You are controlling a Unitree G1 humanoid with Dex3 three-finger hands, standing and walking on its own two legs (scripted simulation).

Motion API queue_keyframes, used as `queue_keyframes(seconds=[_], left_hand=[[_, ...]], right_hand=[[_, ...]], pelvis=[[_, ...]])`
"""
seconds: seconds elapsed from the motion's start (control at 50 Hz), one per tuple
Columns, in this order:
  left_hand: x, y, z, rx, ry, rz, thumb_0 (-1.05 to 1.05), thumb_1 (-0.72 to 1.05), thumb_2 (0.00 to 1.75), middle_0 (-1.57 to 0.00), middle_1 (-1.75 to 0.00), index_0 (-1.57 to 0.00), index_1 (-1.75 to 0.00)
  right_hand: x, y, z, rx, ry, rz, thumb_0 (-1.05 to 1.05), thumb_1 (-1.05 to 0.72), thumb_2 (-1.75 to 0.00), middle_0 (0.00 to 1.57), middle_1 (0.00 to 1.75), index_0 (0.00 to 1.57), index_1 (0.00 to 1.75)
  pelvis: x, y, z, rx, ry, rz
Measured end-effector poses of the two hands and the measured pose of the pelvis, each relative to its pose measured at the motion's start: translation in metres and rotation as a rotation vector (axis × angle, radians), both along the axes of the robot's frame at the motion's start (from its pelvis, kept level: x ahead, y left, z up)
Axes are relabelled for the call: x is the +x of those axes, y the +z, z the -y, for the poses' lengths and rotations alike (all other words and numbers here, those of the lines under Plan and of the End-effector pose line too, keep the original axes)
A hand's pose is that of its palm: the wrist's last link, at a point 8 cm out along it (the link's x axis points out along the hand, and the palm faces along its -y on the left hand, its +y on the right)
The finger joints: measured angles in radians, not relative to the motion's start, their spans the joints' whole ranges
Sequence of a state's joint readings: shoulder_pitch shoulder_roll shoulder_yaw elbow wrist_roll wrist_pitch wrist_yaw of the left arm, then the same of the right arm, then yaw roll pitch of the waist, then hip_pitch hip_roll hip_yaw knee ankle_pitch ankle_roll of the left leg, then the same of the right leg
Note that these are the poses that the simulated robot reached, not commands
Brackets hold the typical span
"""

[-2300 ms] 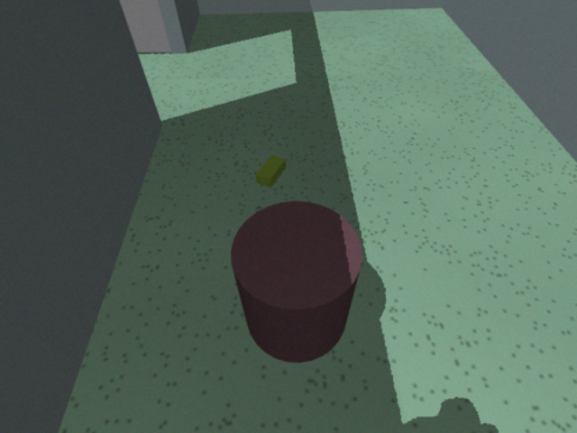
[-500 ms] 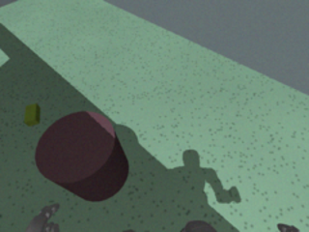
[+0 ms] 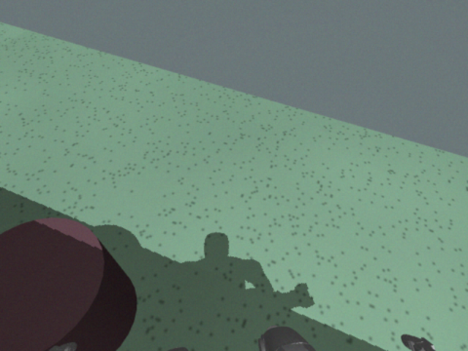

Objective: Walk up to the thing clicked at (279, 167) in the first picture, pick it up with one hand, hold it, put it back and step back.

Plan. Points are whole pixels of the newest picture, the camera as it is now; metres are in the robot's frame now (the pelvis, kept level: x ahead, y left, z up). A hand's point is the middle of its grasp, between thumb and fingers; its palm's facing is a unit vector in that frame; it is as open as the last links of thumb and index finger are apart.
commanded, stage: walk up
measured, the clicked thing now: out of the picture +0.60 +1.29 -0.73
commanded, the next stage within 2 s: stand in 1.70 s
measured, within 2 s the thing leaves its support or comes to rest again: neither
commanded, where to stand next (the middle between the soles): +0.09 -0.01 m, yaw -21 degrees
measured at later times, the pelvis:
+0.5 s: pelvis +0.01 -0.01 -0.02, yaw -13 degrees
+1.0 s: pelvis -0.01 -0.01 -0.01, yaw -21 degrees
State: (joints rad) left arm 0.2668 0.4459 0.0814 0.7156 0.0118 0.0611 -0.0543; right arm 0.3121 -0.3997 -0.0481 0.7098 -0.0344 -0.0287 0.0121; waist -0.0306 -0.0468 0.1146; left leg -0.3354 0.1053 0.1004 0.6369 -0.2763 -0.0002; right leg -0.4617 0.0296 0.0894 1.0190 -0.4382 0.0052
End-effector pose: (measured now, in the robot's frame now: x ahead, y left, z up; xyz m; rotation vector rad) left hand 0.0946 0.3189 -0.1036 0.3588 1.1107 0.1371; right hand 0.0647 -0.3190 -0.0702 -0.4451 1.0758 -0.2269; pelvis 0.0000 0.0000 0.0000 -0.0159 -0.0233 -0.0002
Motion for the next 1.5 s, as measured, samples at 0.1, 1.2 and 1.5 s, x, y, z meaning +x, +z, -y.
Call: queue_keyframes(seconds=[0.1,1.2,1.5], left_hand=[[0.004,0.004,0.011,0.046,-0.045,-0.038,0.01,0.9,0.9,-0.2,-0.3,-0.2,-0.3],[0.101,0.0,0.085,0.02,-0.33,-0.03,0.01,0.9,0.9,-0.21,-0.3,-0.2,-0.3],[0.124,0.006,0.088,0.019,-0.337,-0.05,0.0,0.9,0.9,-0.2,-0.3,-0.2,-0.3]], right_hand=[[-0.021,-0.01,0.03,-0.004,-0.046,-0.024,0.0,-0.9,-0.89,0.21,0.3,0.2,0.3],[-0.123,-0.045,-0.011,0.165,-0.45,-0.106,0.0,-0.9,-0.89,0.2,0.3,0.2,0.3],[-0.087,-0.031,-0.002,0.147,-0.475,-0.05,0.0,-0.9,-0.89,0.2,0.3,0.2,0.3]], pelvis=[[0.003,-0.006,0.013,-0.005,-0.052,-0.012],[0.006,0.005,0.01,0.02,-0.386,0.018],[0.017,0.015,0.004,0.021,-0.413,0.019]])
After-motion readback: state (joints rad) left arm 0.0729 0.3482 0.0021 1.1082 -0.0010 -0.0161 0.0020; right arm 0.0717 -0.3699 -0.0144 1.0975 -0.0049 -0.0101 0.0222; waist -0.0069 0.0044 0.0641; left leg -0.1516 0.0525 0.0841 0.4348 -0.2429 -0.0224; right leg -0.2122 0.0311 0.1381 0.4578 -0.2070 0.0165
